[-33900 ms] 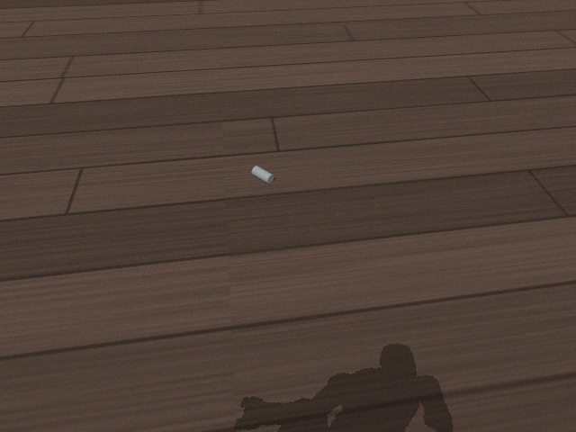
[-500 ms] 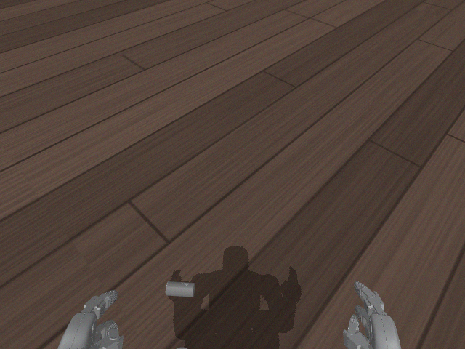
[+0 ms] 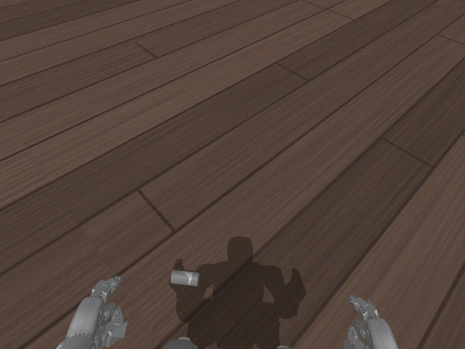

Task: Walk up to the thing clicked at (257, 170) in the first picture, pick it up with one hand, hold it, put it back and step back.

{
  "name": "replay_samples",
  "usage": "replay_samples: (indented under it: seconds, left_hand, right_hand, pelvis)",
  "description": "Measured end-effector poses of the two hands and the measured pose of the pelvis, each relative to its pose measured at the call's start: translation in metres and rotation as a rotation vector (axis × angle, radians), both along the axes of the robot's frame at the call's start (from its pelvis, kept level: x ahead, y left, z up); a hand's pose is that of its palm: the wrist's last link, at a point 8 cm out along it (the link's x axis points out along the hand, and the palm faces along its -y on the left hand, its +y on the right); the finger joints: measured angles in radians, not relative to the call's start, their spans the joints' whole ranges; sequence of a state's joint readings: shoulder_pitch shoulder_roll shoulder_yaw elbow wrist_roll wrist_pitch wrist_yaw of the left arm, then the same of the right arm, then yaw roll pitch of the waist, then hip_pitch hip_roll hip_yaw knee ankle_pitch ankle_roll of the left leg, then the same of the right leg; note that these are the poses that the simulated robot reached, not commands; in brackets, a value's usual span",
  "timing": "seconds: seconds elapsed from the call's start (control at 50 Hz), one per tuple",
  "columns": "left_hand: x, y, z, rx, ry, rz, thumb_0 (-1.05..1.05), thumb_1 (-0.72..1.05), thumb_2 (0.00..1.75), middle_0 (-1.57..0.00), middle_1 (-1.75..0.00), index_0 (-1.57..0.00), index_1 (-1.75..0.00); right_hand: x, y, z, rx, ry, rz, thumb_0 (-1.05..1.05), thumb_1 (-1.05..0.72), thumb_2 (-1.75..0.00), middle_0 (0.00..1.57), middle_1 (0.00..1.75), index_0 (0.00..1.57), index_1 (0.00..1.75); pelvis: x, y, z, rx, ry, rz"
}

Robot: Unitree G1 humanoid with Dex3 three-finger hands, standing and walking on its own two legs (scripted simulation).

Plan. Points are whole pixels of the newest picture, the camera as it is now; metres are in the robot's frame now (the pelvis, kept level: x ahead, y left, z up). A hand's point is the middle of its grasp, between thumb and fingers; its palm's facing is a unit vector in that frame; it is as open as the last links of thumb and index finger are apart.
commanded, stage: stand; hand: left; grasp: from above
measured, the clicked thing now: (185, 277) +0.46 +0.18 -0.69
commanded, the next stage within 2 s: none
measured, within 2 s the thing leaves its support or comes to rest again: neither
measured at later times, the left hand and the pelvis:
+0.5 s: hand out of the picture +0.05 +0.25 -0.12, palm faces +0.04 -0.95 -0.32, open 7.4 cm; pelvis +0.00 +0.01 +0.04, yaw +0 degrees
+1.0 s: hand out of the picture +0.01 +0.24 -0.10, palm faces +0.02 -0.94 -0.35, open 7.4 cm; pelvis -0.01 +0.00 +0.06, yaw +1 degrees
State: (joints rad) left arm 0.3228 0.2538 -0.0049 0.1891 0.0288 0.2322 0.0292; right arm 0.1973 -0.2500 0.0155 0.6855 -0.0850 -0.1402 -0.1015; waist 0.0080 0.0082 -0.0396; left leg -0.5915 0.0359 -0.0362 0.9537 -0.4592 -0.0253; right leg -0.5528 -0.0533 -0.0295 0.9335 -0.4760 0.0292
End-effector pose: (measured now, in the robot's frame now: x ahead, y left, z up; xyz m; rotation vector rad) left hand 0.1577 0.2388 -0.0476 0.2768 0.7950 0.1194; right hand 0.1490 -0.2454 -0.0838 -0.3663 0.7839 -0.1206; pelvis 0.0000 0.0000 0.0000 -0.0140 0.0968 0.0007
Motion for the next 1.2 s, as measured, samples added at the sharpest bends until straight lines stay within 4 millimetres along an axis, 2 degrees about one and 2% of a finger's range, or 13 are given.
replay_samples:
  seconds: [0.08, 0.24, 0.38, 0.56, 0.7, 0.96, 1.06, 1.2]
  left_hand:
    - [-0.013, 0.020, -0.017, 0.037, 0.075, 0.018, 0.01, 0.90, 0.90, -0.20, -0.30, -0.20, -0.30]
    - [-0.062, 0.047, -0.035, 0.050, 0.263, 0.097, 0.01, 0.91, 0.90, -0.20, -0.30, -0.20, -0.30]
    - [-0.097, 0.052, -0.037, 0.033, 0.369, 0.149, 0.01, 0.91, 0.90, -0.20, -0.30, -0.20, -0.30]
    - [-0.122, 0.051, -0.030, 0.023, 0.428, 0.176, 0.01, 0.91, 0.90, -0.20, -0.30, -0.20, -0.30]
    - [-0.135, 0.053, -0.024, 0.031, 0.450, 0.182, 0.01, 0.90, 0.90, -0.20, -0.30, -0.20, -0.30]
    - [-0.154, 0.050, -0.019, 0.054, 0.516, 0.197, 0.00, 0.91, 0.90, -0.20, -0.30, -0.20, -0.30]
    - [-0.147, 0.046, -0.020, 0.046, 0.516, 0.195, 0.01, 0.91, 0.90, -0.20, -0.30, -0.20, -0.30]
    - [-0.124, 0.041, -0.020, 0.028, 0.482, 0.176, 0.01, 0.90, 0.90, -0.20, -0.30, -0.20, -0.30]
  right_hand:
    - [-0.017, -0.011, -0.004, 0.015, 0.152, 0.003, 0.01, -0.90, -0.90, 0.21, 0.30, 0.20, 0.30]
    - [-0.051, -0.025, 0.000, 0.014, 0.278, -0.095, 0.01, -0.90, -0.90, 0.21, 0.30, 0.20, 0.30]
    - [-0.068, -0.020, 0.002, 0.026, 0.342, -0.132, 0.01, -0.91, -0.90, 0.21, 0.30, 0.20, 0.30]
    - [-0.079, -0.011, 0.007, 0.056, 0.368, -0.142, 0.00, -0.90, -0.90, 0.21, 0.30, 0.20, 0.30]
    - [-0.089, -0.016, 0.010, 0.062, 0.383, -0.146, 0.00, -0.90, -0.90, 0.21, 0.30, 0.20, 0.30]
    - [-0.109, -0.039, 0.008, 0.050, 0.458, -0.164, 0.00, -0.91, -0.90, 0.21, 0.30, 0.20, 0.30]
    - [-0.111, -0.044, 0.009, 0.042, 0.474, -0.167, 0.00, -0.91, -0.90, 0.21, 0.30, 0.20, 0.30]
    - [-0.104, -0.044, 0.012, 0.037, 0.469, -0.166, 0.00, -0.91, -0.90, 0.21, 0.30, 0.20, 0.30]
  pelvis:
    - [-0.003, 0.001, 0.009, 0.017, -0.044, -0.002]
    - [0.002, 0.008, 0.023, 0.011, -0.087, -0.005]
    - [0.004, 0.012, 0.035, 0.007, -0.121, -0.001]
    - [-0.003, 0.012, 0.048, 0.008, -0.162, 0.004]
    - [-0.011, 0.010, 0.053, 0.010, -0.176, 0.008]
    - [-0.014, -0.002, 0.056, 0.010, -0.164, 0.014]
    - [-0.010, -0.005, 0.057, 0.008, -0.163, 0.012]
    - [-0.005, -0.005, 0.058, 0.009, -0.160, 0.008]
